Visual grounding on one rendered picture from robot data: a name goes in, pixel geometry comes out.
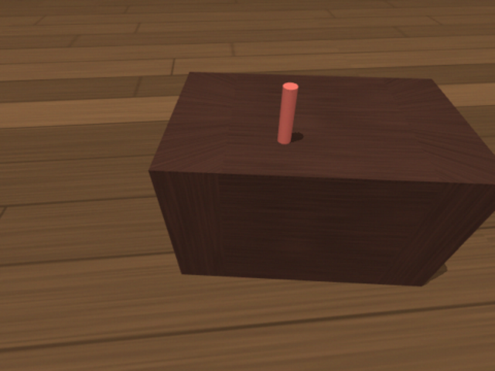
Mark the can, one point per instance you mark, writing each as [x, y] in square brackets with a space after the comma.
[287, 112]

